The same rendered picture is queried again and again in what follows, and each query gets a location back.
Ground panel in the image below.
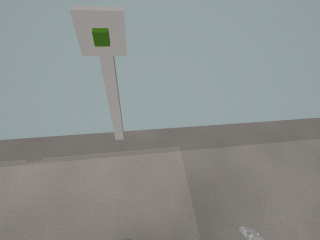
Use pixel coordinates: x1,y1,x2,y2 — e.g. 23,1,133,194
69,5,127,140

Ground button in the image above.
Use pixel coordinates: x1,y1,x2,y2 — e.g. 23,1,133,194
92,28,110,47

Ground right robot hand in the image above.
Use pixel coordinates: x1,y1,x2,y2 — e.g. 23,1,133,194
239,226,265,240

